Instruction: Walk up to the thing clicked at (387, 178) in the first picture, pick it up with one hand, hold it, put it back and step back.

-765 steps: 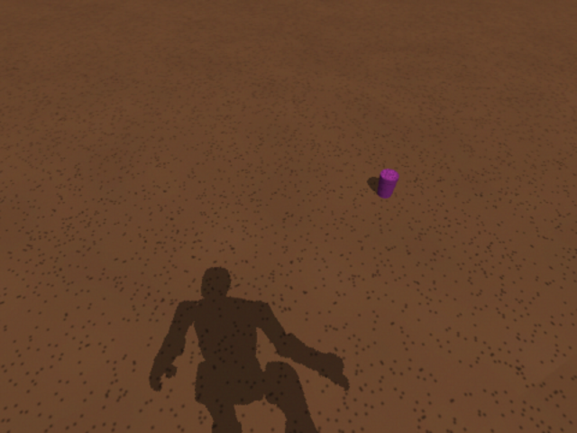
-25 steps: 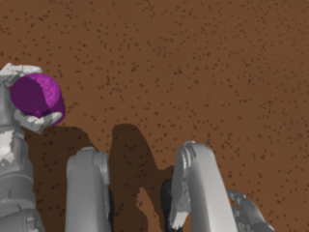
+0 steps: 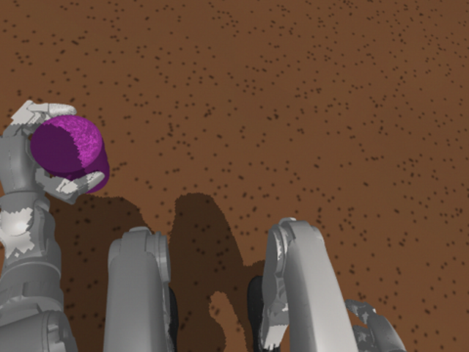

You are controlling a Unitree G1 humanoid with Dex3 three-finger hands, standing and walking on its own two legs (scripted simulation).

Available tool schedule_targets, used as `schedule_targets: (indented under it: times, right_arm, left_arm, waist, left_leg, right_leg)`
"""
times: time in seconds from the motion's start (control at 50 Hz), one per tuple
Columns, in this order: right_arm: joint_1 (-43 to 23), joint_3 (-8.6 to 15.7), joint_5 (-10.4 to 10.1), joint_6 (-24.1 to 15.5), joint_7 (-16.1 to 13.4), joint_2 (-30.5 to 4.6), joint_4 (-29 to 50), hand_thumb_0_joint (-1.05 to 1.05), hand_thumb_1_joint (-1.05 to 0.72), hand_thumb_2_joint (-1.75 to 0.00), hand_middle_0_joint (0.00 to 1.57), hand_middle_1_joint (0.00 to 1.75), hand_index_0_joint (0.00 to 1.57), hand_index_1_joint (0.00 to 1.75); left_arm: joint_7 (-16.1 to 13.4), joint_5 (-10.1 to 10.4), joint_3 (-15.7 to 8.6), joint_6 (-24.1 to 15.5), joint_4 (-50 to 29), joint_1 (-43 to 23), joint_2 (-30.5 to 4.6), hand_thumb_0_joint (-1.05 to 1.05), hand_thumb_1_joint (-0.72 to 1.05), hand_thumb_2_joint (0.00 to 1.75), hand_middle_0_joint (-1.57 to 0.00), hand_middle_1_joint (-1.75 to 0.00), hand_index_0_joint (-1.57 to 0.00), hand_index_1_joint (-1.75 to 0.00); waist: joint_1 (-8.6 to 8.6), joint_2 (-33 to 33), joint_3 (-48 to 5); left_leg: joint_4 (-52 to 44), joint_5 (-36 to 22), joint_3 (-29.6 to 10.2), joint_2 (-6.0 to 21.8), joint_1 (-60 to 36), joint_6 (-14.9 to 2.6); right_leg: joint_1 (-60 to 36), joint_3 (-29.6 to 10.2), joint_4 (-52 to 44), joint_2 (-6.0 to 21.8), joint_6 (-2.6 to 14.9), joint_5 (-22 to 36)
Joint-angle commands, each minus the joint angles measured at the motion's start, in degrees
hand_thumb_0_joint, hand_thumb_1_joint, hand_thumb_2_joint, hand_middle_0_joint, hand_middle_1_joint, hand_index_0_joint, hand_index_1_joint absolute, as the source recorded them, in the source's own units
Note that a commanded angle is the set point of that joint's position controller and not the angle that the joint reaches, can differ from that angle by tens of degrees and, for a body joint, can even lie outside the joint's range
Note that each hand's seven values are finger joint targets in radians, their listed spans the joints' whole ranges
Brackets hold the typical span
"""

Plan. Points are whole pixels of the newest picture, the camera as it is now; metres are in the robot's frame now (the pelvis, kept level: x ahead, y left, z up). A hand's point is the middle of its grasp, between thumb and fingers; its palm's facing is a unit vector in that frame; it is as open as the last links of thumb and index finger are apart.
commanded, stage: lift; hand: left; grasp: from the side
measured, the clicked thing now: (79, 160) +0.43 +0.24 -0.07
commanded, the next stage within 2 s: none
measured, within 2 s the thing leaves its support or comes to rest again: neither
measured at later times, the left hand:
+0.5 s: hand (43, 143) +0.41 +0.24 +0.04, palm faces +0.13 -0.99 -0.05, open 11.7 cm
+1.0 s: hand out of the picture +0.39 +0.23 +0.23, palm faces +0.17 -0.98 -0.04, open 11.7 cm
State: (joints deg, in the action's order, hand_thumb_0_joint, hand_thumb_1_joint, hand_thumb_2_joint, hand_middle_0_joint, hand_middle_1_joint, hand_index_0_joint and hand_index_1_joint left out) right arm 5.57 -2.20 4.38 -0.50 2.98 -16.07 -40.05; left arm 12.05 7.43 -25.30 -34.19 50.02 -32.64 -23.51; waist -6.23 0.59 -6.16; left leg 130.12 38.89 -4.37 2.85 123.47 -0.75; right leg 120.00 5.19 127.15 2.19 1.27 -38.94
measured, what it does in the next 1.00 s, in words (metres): rises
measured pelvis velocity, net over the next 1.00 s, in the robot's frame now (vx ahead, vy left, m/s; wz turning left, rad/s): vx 0.04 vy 0.01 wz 0.05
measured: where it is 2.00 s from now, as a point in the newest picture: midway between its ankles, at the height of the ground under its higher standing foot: (215, 343)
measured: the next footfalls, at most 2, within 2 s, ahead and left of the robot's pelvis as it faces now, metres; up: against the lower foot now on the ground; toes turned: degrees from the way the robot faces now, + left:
none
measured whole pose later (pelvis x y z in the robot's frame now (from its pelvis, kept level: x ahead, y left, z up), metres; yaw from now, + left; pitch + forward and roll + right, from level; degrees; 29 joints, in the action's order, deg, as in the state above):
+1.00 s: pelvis +0.04 +0.01 +0.20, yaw +3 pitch +26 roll -4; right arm 8.4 0.1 -2.4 -3.6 -2.4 -13.7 -36.3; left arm 5.4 11.5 -13.1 -16.4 16.9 -9.4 -15.8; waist -1.6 -1.5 -10.3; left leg 93.2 36.3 -2.3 3.0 83.2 -0.5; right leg 80.3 4.7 90.0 1.1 0.2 -35.8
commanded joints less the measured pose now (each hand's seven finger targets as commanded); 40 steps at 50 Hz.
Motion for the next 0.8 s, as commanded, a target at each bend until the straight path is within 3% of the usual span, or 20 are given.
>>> schedule_targets:
  times: [0.0, 0.04, 0.1, 0.16, 0.28, 0.34, 0.36, 0.38, 0.4, 0.42, 0.44, 0.5, 0.56, 0.58, 0.6, 0.64, 0.66, 0.7, 0.74, 0.78]
  right_arm:
    - [7.00, 4.15, -0.25, -1.51, -1.08, -11.51, 2.59, 0.00, -0.95, -0.91, 0.20, 0.30, 0.20, 0.30]
    - [7.22, 4.37, -0.34, -1.67, -1.07, -11.31, 2.97, 0.00, -0.95, -0.91, 0.20, 0.30, 0.20, 0.30]
    - [7.60, 4.89, -0.80, -1.98, -1.21, -11.62, 2.89, 0.00, -0.95, -0.91, 0.20, 0.30, 0.20, 0.30]
    - [7.87, 5.26, -1.36, -2.17, -1.54, -11.69, 3.36, 0.00, -0.94, -0.91, 0.20, 0.30, 0.20, 0.30]
    - [8.39, 5.72, -2.18, -2.68, -2.16, -11.30, 3.69, 0.00, -0.93, -0.91, 0.20, 0.30, 0.20, 0.30]
    - [7.76, 5.84, -2.72, -2.91, -2.47, -10.84, 4.46, 0.00, -0.93, -0.90, 0.20, 0.30, 0.20, 0.30]
    - [8.23, 6.12, -2.95, -2.91, -2.57, -10.97, 4.46, 0.00, -0.93, -0.91, 0.20, 0.30, 0.20, 0.30]
    - [7.66, 6.19, -3.13, -2.97, -2.64, -10.99, 4.91, 0.00, -0.93, -0.90, 0.20, 0.30, 0.20, 0.30]
    - [7.78, 6.23, -3.27, -3.02, -2.74, -10.89, 5.19, 0.00, -0.93, -0.90, 0.20, 0.30, 0.20, 0.30]
    - [7.84, 6.31, -3.45, -2.95, -2.95, -10.73, 5.73, 0.00, -0.93, -0.90, 0.20, 0.30, 0.20, 0.30]
    - [7.76, 6.48, -3.68, -2.99, -3.17, -10.43, 6.03, 0.00, -0.93, -0.90, 0.20, 0.30, 0.20, 0.30]
    - [7.10, 6.51, -4.40, -3.43, -3.49, -9.95, 6.50, 0.00, -0.92, -0.90, 0.20, 0.30, 0.20, 0.30]
    - [6.40, 6.56, -4.97, -3.74, -3.94, -9.43, 7.71, 0.00, -0.91, -0.90, 0.20, 0.30, 0.20, 0.30]
    - [6.66, 6.79, -5.21, -3.78, -4.10, -9.40, 7.99, 0.00, -0.92, -0.90, 0.20, 0.30, 0.20, 0.30]
    - [6.54, 6.78, -5.46, -3.75, -4.36, -9.19, 8.14, 0.00, -0.92, -0.90, 0.20, 0.30, 0.20, 0.30]
    - [6.56, 6.79, -5.76, -3.92, -4.69, -9.11, 8.22, 0.00, -0.91, -0.90, 0.20, 0.30, 0.20, 0.30]
    - [6.41, 6.79, -5.96, -4.01, -4.90, -9.13, 8.01, 0.00, -0.91, -0.90, 0.20, 0.30, 0.20, 0.30]
    - [6.26, 6.66, -6.22, -4.07, -5.09, -8.40, 8.91, 0.00, -0.91, -0.90, 0.20, 0.30, 0.20, 0.30]
    - [6.39, 6.57, -6.42, -4.16, -5.52, -8.03, 9.09, 0.00, -0.91, -0.90, 0.20, 0.30, 0.20, 0.30]
    - [6.87, 6.48, -6.48, -4.41, -5.72, -7.83, 8.73, 0.00, -0.91, -0.90, 0.20, 0.30, 0.20, 0.30]
  left_arm:
    - [0.42, 2.83, -2.64, -6.00, -14.17, -19.51, -14.03, 0.00, -0.08, 1.22, -1.30, -1.45, -1.32, -1.44]
    - [0.58, 3.08, -3.58, -6.17, -15.78, -19.77, -15.59, 0.00, -0.08, 1.22, -1.30, -1.45, -1.32, -1.44]
    - [1.76, 3.31, -2.32, -5.73, -16.82, -18.03, -13.96, 0.00, -0.07, 1.23, -1.30, -1.45, -1.32, -1.45]
    - [2.26, 3.53, -3.31, -5.24, -20.40, -18.22, -16.09, 0.00, -0.06, 1.23, -1.31, -1.46, -1.33, -1.45]
    - [2.17, 5.41, -1.90, -2.64, -25.14, -16.65, -12.87, 0.00, -0.03, 1.24, -1.28, -1.44, -1.30, -1.43]
    - [2.00, 5.03, -0.42, -1.52, -26.98, -14.06, -11.88, 0.00, -0.04, 1.23, -1.27, -1.43, -1.30, -1.42]
    - [1.82, 5.21, -1.25, -1.25, -27.18, -12.87, -11.81, 0.00, -0.02, 1.23, -1.27, -1.42, -1.30, -1.42]
    - [1.98, 5.25, 0.12, -0.76, -28.27, -11.98, -10.90, 0.00, -0.03, 1.23, -1.27, -1.43, -1.30, -1.42]
    - [1.97, 5.63, -0.01, -0.39, -29.48, -11.94, -10.99, 0.00, -0.02, 1.24, -1.28, -1.43, -1.30, -1.42]
    - [1.54, 5.76, -1.39, 0.03, -31.42, -12.18, -12.56, 0.00, -0.01, 1.23, -1.27, -1.42, -1.29, -1.41]
    - [1.56, 6.09, -0.15, 0.76, -32.06, -9.82, -11.14, 0.00, -0.02, 1.23, -1.26, -1.42, -1.29, -1.41]
    - [0.80, 7.06, 0.30, 2.75, -33.09, -6.78, -8.69, 0.00, -0.01, 1.25, -1.27, -1.43, -1.29, -1.42]
    - [-0.10, 7.08, 1.98, 3.84, -40.32, -6.71, -8.54, 0.00, 0.00, 1.23, -1.24, -1.40, -1.27, -1.39]
    - [-0.63, 6.99, 1.64, 4.56, -40.84, -5.00, -8.73, 0.00, 0.03, 1.23, -1.25, -1.40, -1.27, -1.39]
    - [-0.73, 6.65, 2.94, 5.26, -41.43, -2.82, -7.69, 0.00, 0.03, 1.24, -1.25, -1.41, -1.28, -1.40]
    - [-1.81, 6.62, 2.99, 6.05, -44.43, -2.85, -7.50, 0.00, 0.04, 1.23, -1.23, -1.40, -1.26, -1.39]
    - [-2.30, 6.64, 2.39, 6.76, -44.37, -1.22, -7.88, 0.00, 0.04, 1.23, -1.22, -1.39, -1.25, -1.38]
    - [-3.30, 7.00, 3.98, 7.62, -48.13, -0.29, -5.90, 0.00, 0.03, 1.23, -1.22, -1.40, -1.25, -1.39]
    - [-4.58, 6.95, 3.40, 8.68, -50.12, 1.41, -6.46, 0.00, 0.03, 1.25, -1.23, -1.41, -1.26, -1.40]
    - [-5.20, 6.40, 5.50, 9.64, -50.47, 3.44, -5.27, 0.00, 0.02, 1.25, -1.21, -1.41, -1.24, -1.40]
  waist:
    - [0.09, -10.43, -38.63]
    - [0.95, -9.49, -40.93]
    - [0.97, -10.92, -41.51]
    - [1.99, -11.75, -42.63]
    - [2.03, -12.12, -44.24]
    - [2.00, -11.59, -41.33]
    - [2.54, -10.89, -41.49]
    - [2.50, -11.36, -42.17]
    - [2.50, -10.85, -42.46]
    - [3.21, -10.31, -44.03]
    - [3.34, -9.24, -44.12]
    - [3.33, -6.68, -40.42]
    - [3.61, -8.52, -40.97]
    - [4.05, -7.71, -41.70]
    - [4.00, -7.67, -40.92]
    - [3.75, -8.69, -40.77]
    - [4.41, -8.87, -40.35]
    - [4.30, -8.83, -40.40]
    - [4.58, -8.38, -40.21]
    - [3.91, -8.54, -39.81]
  left_leg:
    - [-16.22, -5.78, 1.70, -2.16, -26.45, -0.85]
    - [-16.05, -6.20, 2.35, -2.28, -25.74, -1.03]
    - [-17.86, -7.58, 1.83, -2.19, -29.35, -0.62]
    - [-19.45, -7.48, 1.74, -2.17, -30.99, -0.50]
    - [-21.39, -10.89, 1.42, -2.04, -35.81, -0.52]
    - [-23.92, -7.78, 0.90, -1.98, -35.32, -0.50]
    - [-24.87, -7.86, 0.66, -1.96, -36.08, -0.46]
    - [-25.71, -7.33, 0.17, -1.97, -37.40, -0.37]
    - [-25.97, -7.55, 0.43, -2.00, -37.51, -0.50]
    - [-26.52, -8.06, 0.84, -2.10, -37.69, -0.60]
    - [-26.54, -9.00, 1.61, -2.19, -37.71, -0.86]
    - [-28.99, -6.46, 1.32, -1.84, -38.14, -0.99]
    - [-32.29, -4.87, 1.07, -1.84, -40.84, -0.80]
    - [-33.11, -5.93, 1.03, -1.81, -42.43, -0.76]
    - [-34.24, -5.98, 0.69, -1.75, -43.80, -0.68]
    - [-36.46, -7.31, 0.07, -1.63, -47.17, -0.47]
    - [-37.32, -8.92, -0.22, -1.54, -49.18, -0.40]
    - [-39.53, -9.41, -0.30, -1.61, -51.86, -0.38]
    - [-41.46, -10.55, -0.10, -1.57, -54.27, -0.39]
    - [-43.16, -13.70, -0.10, -1.50, -57.64, -0.33]
  right_leg:
    - [-19.86, -0.26, -14.75, -2.79, 1.05, 8.01]
    - [-22.75, -1.05, -15.61, -2.69, 0.87, 8.06]
    - [-21.17, -0.54, -15.29, -2.71, 1.29, 8.96]
    - [-22.02, -0.71, -16.18, -2.63, 1.45, 8.78]
    - [-23.55, -1.35, -18.85, -2.48, 1.44, 11.77]
    - [-23.85, -1.38, -20.64, -2.37, 1.49, 9.17]
    - [-24.47, -1.38, -21.24, -2.28, 1.47, 9.39]
    - [-23.97, -1.33, -21.53, -2.31, 1.59, 9.08]
    - [-25.55, -1.58, -22.43, -2.28, 1.47, 9.27]
    - [-27.90, -1.86, -23.58, -2.27, 1.36, 9.72]
    - [-30.18, -2.38, -25.16, -2.31, 1.12, 10.44]
    - [-31.29, -2.93, -28.61, -2.39, 0.89, 7.89]
    - [-34.07, -3.42, -31.32, -2.26, 0.88, 6.75]
    - [-35.62, -3.49, -32.42, -2.24, 0.85, 7.75]
    - [-35.62, -3.28, -33.07, -2.34, 0.90, 7.98]
    - [-36.81, -2.97, -34.03, -2.32, 0.98, 9.68]
    - [-37.11, -2.90, -34.56, -2.31, 1.00, 10.95]
    - [-39.53, -2.98, -36.96, -2.40, 0.91, 11.33]
    - [-42.99, -3.14, -39.62, -2.47, 0.65, 12.48]
    - [-45.78, -3.21, -41.71, -2.52, 0.54, 15.28]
